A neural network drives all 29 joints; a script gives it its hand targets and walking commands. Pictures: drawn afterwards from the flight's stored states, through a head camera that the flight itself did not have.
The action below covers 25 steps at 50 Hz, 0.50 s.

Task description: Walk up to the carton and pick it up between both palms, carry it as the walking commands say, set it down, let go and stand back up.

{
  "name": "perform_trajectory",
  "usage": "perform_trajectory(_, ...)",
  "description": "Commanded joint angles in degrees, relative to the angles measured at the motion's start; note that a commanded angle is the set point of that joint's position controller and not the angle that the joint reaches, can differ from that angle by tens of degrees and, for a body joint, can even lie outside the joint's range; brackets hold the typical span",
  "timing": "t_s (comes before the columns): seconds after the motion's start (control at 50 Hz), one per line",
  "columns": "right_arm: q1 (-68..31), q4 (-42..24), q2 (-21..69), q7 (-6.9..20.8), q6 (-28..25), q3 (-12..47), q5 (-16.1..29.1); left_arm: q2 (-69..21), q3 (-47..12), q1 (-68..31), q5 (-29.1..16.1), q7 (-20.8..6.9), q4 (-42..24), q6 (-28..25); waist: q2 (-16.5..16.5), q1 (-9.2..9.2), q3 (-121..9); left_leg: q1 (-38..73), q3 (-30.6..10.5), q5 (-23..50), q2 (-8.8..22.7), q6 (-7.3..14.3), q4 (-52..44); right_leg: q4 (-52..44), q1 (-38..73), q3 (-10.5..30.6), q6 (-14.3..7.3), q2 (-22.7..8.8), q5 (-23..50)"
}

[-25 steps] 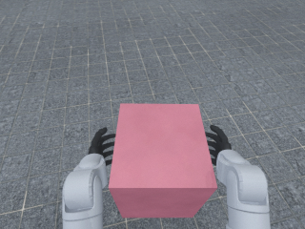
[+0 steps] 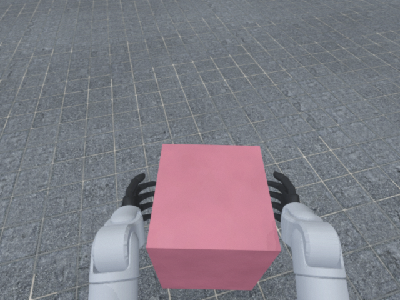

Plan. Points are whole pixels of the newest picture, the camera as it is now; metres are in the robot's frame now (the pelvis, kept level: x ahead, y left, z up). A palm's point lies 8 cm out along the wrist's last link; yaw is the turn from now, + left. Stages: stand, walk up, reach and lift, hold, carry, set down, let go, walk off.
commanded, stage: carry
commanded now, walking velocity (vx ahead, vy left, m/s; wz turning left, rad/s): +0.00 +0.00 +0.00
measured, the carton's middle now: (208, 220) +0.30 +0.00 -0.02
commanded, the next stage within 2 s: none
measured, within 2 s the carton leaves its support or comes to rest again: neither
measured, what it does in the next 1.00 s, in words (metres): shifts its weight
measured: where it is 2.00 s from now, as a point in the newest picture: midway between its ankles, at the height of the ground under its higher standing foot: outside the picture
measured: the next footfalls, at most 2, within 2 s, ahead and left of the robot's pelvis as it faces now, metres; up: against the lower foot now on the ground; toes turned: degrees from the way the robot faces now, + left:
none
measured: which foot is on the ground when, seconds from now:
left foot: down 0.00-1.00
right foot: down 0.00-1.00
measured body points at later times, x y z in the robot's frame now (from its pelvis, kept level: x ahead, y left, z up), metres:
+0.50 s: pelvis -0.03 -0.02 +0.00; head -0.04 -0.01 +0.45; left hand +0.25 +0.13 +0.04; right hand +0.25 -0.17 +0.04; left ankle -0.05 +0.08 -0.73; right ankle -0.09 -0.12 -0.73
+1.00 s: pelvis -0.09 -0.02 +0.00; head -0.11 -0.02 +0.45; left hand +0.20 +0.12 +0.05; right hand +0.20 -0.17 +0.05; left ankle -0.05 +0.08 -0.73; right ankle -0.09 -0.12 -0.73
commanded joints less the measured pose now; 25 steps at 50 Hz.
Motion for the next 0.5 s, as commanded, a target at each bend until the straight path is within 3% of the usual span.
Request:
perform_trajectory(0.0,-30.38,-11.41,48.96,12.09,-3.3,35.56,18.31,-48.52,-32.91,-27.59,-17.69,-11.81,-10.48,-2.97,-1.13,0.56,-25.9,13.64,-5.6,43.49,7.51,0.73,-0.56,2.42,7.0,2.86,-1.68,-4.98,41.99)
perform_trajectory(0.04,-29.29,-10.5,48.74,12.03,-3.18,34.93,17.91,-48.29,-32.85,-27.36,-17.47,-11.59,-10.52,-2.93,2.54,0.62,-26.47,17.67,-7.17,54.67,9.86,1.79,0.52,2.05,3.0,2.33,-1.04,-3.87,30.74)
perform_trajectory(0.08,-28.38,-8.48,48.47,12.03,-3.56,33.85,16.68,-47.99,-32.33,-27.26,-16.88,-11.76,-9.22,-3.26,2.83,0.65,-25.5,16.78,-6.77,55.21,10.09,1.6,1.23,-0.19,3.05,2.32,-1.19,-3.46,29.8)
perform_trajectory(0.14,-29.13,-8.19,48.39,11.96,-4.42,33.67,16.3,-47.78,-32.25,-28.25,-16.97,-12.08,-8.82,-3.99,-2.43,0.42,-23.71,8.98,-4.44,37.83,7.39,-0.19,1.87,-0.32,9.03,3.49,-2.29,-5.42,49.05)
perform_trajectory(0.18,-29.95,-8.14,47.99,11.86,-4.99,33.73,16.47,-47.43,-31.99,-28.54,-16.82,-12.03,-8.42,-4.57,-4.45,0.39,-22.99,6.64,-3.73,28.54,5.9,-0.83,0.18,0.24,10.89,3.98,-2.79,-6.65,55.11)
perform_trajectory(0.22,-30.39,-8.32,47.64,11.72,-5.27,33.77,16.73,-46.85,-31.72,-28.33,-16.56,-11.73,-8.38,-4.89,-3.46,0.54,-23.17,8.9,-4.38,29.22,6.21,-0.62,-0.83,0.48,9.0,3.94,-2.57,-6.7,50.02)
perform_trajectory(0.26,-30.08,-8.28,47.46,11.65,-5.59,33.63,16.7,-46.61,-31.75,-28.03,-16.37,-11.47,-8.76,-5.22,-0.59,0.77,-24.48,12.37,-5.95,39.07,8.22,0.26,0.54,0.92,5.95,3.58,-1.95,-5.82,41.22)
perform_trajectory(0.3,-29.8,-7.65,47.31,11.58,-6.02,33.15,16.29,-46.59,-31.8,-28.26,-16.29,-11.49,-8.77,-5.56,0.67,0.79,-24.85,12.72,-6.41,41.98,9.09,0.5,0.95,0.19,5.09,3.47,-1.98,-5.43,37.26)
perform_trajectory(0.4,-30.68,-7.56,47.12,11.51,-6.82,33.02,16.03,-46.34,-31.96,-29.08,-16.23,-11.57,-8.85,-6.5,-1.71,0.54,-23.34,10.1,-5.83,31.31,8.24,-0.22,-0.6,-1.17,5.45,3.9,-2.72,-5.88,38.61)
perform_trajectory(0.48,-30.6,-7.46,46.61,11.45,-6.67,32.73,16.0,-45.91,-32.09,-29.09,-16.23,-11.45,-9.07,-6.4,-0.37,0.56,-22.99,10.31,-6.62,29.71,8.77,-0.11,-2.19,-2.46,3.9,4.06,-2.76,-5.44,31.5)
